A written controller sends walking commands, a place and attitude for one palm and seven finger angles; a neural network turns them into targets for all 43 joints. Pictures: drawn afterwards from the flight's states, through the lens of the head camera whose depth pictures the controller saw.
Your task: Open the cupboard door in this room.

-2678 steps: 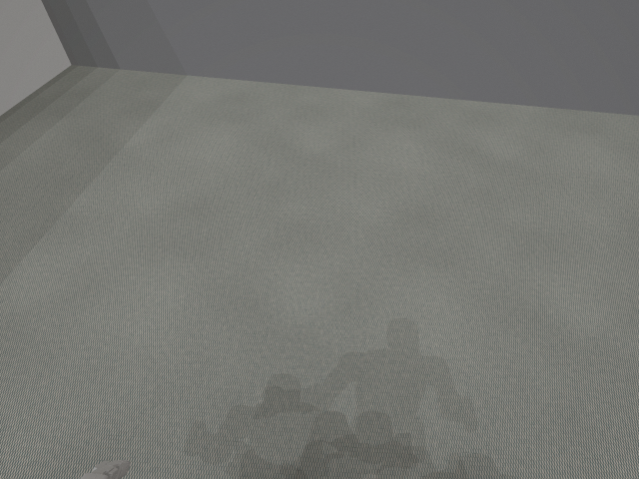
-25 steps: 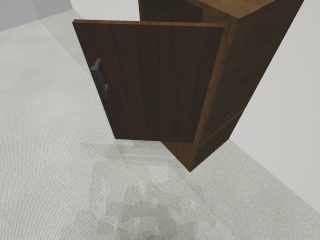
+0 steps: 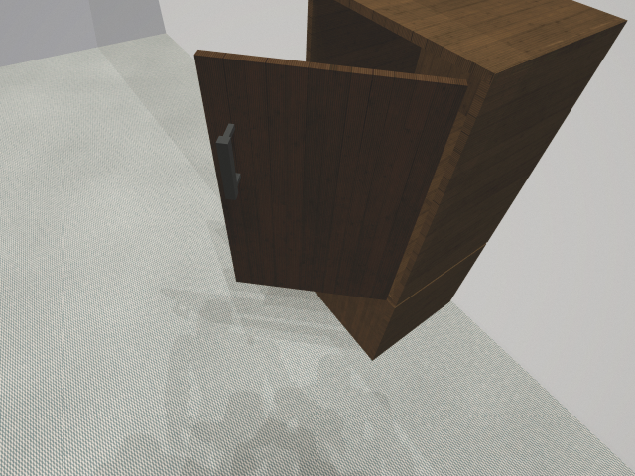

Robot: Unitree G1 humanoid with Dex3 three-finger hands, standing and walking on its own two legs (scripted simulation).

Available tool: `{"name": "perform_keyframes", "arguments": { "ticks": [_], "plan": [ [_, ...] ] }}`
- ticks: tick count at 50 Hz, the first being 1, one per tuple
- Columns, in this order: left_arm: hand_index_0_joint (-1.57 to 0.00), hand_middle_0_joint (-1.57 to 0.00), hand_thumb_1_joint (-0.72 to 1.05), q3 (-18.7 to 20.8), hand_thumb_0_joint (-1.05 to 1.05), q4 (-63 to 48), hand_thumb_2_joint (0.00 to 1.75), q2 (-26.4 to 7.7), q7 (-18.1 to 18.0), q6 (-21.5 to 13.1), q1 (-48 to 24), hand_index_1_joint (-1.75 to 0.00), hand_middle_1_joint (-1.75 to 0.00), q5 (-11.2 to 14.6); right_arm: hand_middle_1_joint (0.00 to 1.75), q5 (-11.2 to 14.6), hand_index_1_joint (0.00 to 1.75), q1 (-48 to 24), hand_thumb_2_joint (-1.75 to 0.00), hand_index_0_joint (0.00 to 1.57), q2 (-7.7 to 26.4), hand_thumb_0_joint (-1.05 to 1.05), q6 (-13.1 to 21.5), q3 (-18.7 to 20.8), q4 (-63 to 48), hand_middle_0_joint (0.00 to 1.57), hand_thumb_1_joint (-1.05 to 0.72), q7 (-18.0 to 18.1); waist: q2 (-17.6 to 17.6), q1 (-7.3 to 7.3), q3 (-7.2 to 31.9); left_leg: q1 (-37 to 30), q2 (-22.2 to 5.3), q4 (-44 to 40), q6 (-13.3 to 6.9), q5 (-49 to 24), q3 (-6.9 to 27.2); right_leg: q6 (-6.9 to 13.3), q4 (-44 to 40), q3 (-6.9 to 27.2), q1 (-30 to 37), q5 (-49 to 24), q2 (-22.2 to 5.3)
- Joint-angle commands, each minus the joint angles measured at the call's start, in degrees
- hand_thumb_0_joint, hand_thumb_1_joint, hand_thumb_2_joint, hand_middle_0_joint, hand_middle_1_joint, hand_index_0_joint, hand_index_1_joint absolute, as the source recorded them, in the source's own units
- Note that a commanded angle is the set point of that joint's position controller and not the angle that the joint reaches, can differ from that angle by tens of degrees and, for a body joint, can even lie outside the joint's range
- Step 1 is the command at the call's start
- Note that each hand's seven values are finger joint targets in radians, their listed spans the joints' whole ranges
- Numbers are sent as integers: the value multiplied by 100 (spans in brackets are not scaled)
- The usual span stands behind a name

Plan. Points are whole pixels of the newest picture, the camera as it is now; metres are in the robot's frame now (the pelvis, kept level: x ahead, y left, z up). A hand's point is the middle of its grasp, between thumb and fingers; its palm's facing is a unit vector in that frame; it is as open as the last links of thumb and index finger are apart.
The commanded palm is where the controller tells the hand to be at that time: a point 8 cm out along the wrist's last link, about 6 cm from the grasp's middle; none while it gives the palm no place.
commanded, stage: come to a stop and stand still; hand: left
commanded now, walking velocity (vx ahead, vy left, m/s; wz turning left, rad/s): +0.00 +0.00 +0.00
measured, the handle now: (231, 162) +0.58 +0.21 +0.04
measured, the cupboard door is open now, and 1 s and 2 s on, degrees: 47 47 47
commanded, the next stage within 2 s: look again from close up in 0.64 s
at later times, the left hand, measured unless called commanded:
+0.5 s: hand out of the picture +0.03 +0.19 -0.18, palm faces +0.00 -0.99 -0.17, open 7.4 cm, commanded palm none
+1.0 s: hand out of the picture +0.07 +0.22 -0.17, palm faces +0.00 -0.95 -0.30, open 7.4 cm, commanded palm none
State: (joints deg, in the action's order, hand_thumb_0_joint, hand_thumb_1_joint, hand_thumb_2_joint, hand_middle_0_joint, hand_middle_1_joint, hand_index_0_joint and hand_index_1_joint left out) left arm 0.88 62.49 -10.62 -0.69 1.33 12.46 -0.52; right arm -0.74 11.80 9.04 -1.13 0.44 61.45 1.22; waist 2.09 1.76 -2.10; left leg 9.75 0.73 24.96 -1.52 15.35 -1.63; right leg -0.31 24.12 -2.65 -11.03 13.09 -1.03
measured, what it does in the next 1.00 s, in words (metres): stands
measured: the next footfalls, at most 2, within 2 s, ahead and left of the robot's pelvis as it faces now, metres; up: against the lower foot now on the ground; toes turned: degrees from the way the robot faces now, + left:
right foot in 1.98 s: +0.07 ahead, -0.11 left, +0.00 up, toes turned -11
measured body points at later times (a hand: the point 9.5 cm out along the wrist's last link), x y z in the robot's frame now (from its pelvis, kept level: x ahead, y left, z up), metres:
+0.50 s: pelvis +0.02 +0.02 +0.00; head +0.04 +0.03 +0.45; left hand +0.03 +0.24 -0.17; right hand +0.00 -0.19 -0.16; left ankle -0.02 +0.10 -0.74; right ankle +0.00 -0.12 -0.74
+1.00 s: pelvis +0.01 +0.00 -0.01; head +0.01 +0.00 +0.44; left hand +0.07 +0.27 -0.15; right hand +0.07 -0.27 -0.15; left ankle -0.02 +0.10 -0.74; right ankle +0.00 -0.12 -0.74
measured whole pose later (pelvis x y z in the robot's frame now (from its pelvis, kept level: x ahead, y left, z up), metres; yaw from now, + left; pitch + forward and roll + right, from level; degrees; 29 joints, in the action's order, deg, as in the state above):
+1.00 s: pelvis +0.01 +0.00 -0.01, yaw -1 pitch -2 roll +0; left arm 1.1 56.7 -14.3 -1.9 -0.7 14.2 -0.8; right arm -0.7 11.7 15.1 0.5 2.7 57.1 1.8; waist -0.6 -0.7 -1.4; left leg 9.7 1.0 30.7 -2.1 19.3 -2.9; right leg -0.5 31.3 -1.2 -12.1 17.4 -1.4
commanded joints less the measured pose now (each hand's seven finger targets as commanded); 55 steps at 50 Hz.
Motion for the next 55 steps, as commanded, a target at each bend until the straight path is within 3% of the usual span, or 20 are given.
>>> {"name": "perform_keyframes", "arguments": {
  "ticks": [1, 7, 23, 32, 36, 37, 38, 39, 40, 41, 42, 43, 44, 45, 47, 51, 55],
  "plan": [
    [-20, -20, 90, 70, 0, -131, 90, -553, -46, -130, 188, -30, -30, -5, 30, -13, 30, 225, -90, 20, 772, 0, 174, 105, -147, 20, -90, 63, -310, -79, 98, 308, -731, -861, -1, -399, 637, 146, -384, 527, 276, -309, -445],
    [-20, -20, 90, 22, 0, 31, 90, -484, -65, -139, 325, -30, -30, -7, 30, 5, 30, 471, -90, 20, 688, 0, 215, 59, 26, 20, -90, 95, -246, -87, -85, 251, -718, -922, -19, -607, 591, 144, -430, 523, 248, -409, -450],
    [-20, -20, 90, 11, 0, 151, 90, -328, -140, -155, 526, -30, -30, 12, 30, 12, 30, 907, -90, 20, 491, 0, 282, 41, 307, 20, -90, 167, -245, -139, -24, -146, -687, -662, 6, -1941, 436, 148, -216, 490, 289, -1020, -478],
    [-20, -20, 90, 15, 0, 149, 90, -280, -153, -154, 547, -30, -30, 9, 30, 10, 30, 939, -90, 20, 417, 0, 267, 47, 342, 20, -90, 178, -162, -144, -161, -140, -665, -638, -5, -1847, 407, 149, -243, 496, 264, -1036, -460],
    [-20, -20, 90, 11, 0, 149, 90, -311, -151, -167, 559, -30, -30, 20, 30, 6, 30, 953, -90, 20, 440, 0, 277, 49, 361, 20, -90, 180, -255, -159, -34, -259, -658, -607, 13, -2011, 381, 157, -204, 508, 291, -1197, -482],
    [-20, -20, 90, -36, 0, -484, 90, -1363, -190, -297, 376, -30, -30, -41, 30, 7, 30, 394, -90, 20, 1330, 0, 324, 111, -419, 20, -90, 102, -313, -240, -459, 25, -455, -610, 115, -2738, 582, 216, 241, 294, -7, -1359, -249],
    [-20, -20, 90, 107, 0, -537, 90, -988, -225, -304, 563, -30, -30, -73, 30, -65, 30, 616, -90, 20, 1371, 0, 508, 303, -446, 20, -90, 149, -545, -193, 281, -181, -791, -106, 110, -3810, 696, 231, 703, 333, 124, -988, -326],
    [-20, -20, 90, 86, 0, -600, 90, -933, -231, -350, 582, -30, -30, -63, 30, -43, 30, 660, -90, 20, 1337, 0, 557, 331, -443, 20, -90, 190, -984, -200, 934, -745, -846, 180, 56, -4932, 701, 330, 812, 300, 108, -1239, -300],
    [-20, -20, 90, 115, 0, -661, 90, -885, -235, -381, 633, -30, -30, -45, 30, -19, 30, 732, -90, 20, 1280, 0, 546, 343, -464, 20, -90, 217, -1022, -227, 1230, -1055, -912, 360, -30, -5313, 719, 371, 797, 272, -6, -1053, -278],
    [-20, -20, 90, 149, 0, -705, 90, -897, -230, -376, 674, -30, -30, -40, 30, -14, 30, 725, -90, 20, 1303, 0, 504, 370, -519, 20, -90, 227, -804, -216, 1234, -1047, -908, 519, -129, -5099, 679, 377, 708, 257, -12, -1237, -276],
    [-20, -20, 90, 150, 0, -722, 90, -903, -224, -365, 791, -30, -30, -38, 30, -23, 30, 581, -90, 20, 1265, 0, 455, 337, -629, 20, -90, 206, -309, -150, 1046, -676, -818, 683, -195, -4383, 570, 391, 580, 367, 188, -1932, -345],
    [-20, -20, 90, 209, 0, -753, 90, -1007, -222, -352, 797, -30, -30, -39, 30, -9, 30, 452, -90, 20, 1277, 0, 405, 383, -737, 20, -90, 190, 31, -146, 805, -172, -612, 709, -170, -3179, 462, 445, 537, 578, 385, -2659, -536],
    [-20, -20, 90, 240, 0, -817, 90, -1142, -216, -342, 683, -30, -30, -39, 30, 4, 30, 354, -90, 20, 1293, 0, 350, 400, -792, 20, -90, 175, 163, -215, 557, 177, -492, 575, -134, -2108, 383, 509, 521, 755, 415, -2967, -702],
    [-20, -20, 90, 241, 0, -895, 90, -1210, -205, -331, 536, -30, -30, -41, 30, 3, 30, 266, -90, 20, 1293, 0, 308, 407, -829, 20, -90, 155, 144, -268, 369, 286, -454, 419, -126, -1538, 363, 520, 494, 816, 300, -2829, -744],
    [-20, -20, 90, 216, 0, -979, 90, -1216, -191, -325, 366, -30, -30, -46, 30, -26, 30, 116, -90, 20, 1307, 0, 292, 373, -822, 20, -90, 110, -80, -249, 422, 97, -541, 268, -144, -1851, 371, 455, 533, 727, 237, -2555, -613],
    [-20, -20, 90, 176, 0, -1002, 90, -1432, -142, -304, 14, -30, -30, -36, 30, -22, 30, -317, -90, 20, 1560, 0, 265, 328, -827, 20, -90, 34, -56, -226, 74, 177, -628, -123, -147, -1118, 482, 333, 109, 793, -6, -1297, -552],
    [-20, -20, 90, 120, 0, -938, 90, -1537, -96, -308, -157, -30, -30, -35, 30, -33, 30, -480, -90, 20, 1624, 0, 247, 253, -756, 20, -90, -32, -39, -224, -5, 139, -605, -343, -118, -562, 477, 280, -305, 900, -99, -507, -568]
  ]
}}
